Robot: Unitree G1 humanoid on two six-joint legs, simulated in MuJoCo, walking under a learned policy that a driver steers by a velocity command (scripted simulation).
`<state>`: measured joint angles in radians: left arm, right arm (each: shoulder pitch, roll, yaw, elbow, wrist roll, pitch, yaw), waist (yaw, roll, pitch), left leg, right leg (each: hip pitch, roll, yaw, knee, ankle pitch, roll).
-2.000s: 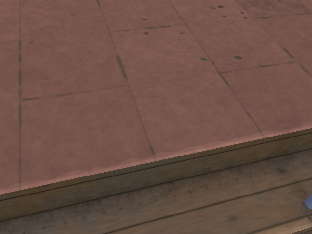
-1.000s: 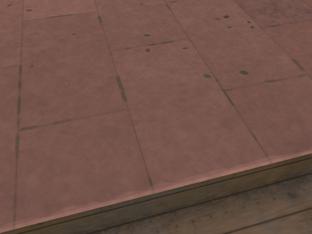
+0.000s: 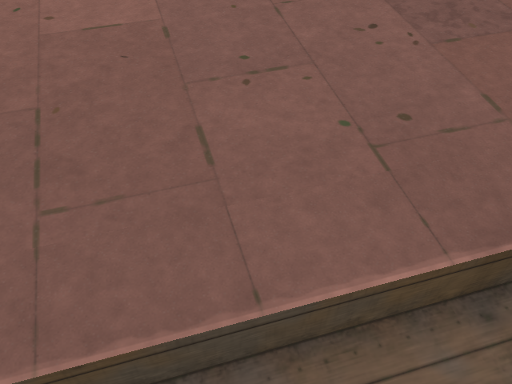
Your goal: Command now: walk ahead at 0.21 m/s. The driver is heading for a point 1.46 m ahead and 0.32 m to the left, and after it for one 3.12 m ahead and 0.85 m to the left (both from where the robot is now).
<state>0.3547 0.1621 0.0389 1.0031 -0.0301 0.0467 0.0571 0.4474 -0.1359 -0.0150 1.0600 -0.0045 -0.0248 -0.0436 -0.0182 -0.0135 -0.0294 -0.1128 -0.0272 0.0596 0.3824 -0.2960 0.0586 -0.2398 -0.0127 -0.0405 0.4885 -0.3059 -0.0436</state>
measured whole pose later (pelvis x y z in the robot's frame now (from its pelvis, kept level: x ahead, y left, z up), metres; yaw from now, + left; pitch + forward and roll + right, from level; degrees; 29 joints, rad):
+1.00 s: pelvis +0.31 -0.09 +0.15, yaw +14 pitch +4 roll -2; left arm 0.11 0.16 -0.06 0.63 0.04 -0.05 0.03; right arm 0.30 -0.17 0.00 0.75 -0.02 0.03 -0.04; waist -0.03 -0.03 -0.02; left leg -0.45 -0.12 -0.14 0.68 -0.28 0.07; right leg -0.94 -0.04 0.04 1.58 -0.08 0.05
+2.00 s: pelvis +0.43 -0.09 +0.17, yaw +33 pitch +2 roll +0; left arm 0.30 0.14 0.01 0.82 -0.02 0.01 0.04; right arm 0.44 -0.08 0.02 0.92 -0.03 -0.02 -0.03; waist -0.04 -0.06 -0.04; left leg -0.12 0.00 0.03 0.38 -0.29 0.01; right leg -0.98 -0.03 0.09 2.02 -0.38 0.06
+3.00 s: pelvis +0.61 +0.04 +0.30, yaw +33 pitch +3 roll +1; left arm 0.14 0.19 0.02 0.61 0.00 -0.03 0.02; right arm 0.49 -0.15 0.00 0.79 0.01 -0.04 -0.03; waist -0.02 0.00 -0.12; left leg -0.37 -0.03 -0.08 0.85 -0.52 0.00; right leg -0.56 0.01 -0.07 1.08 -0.62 0.01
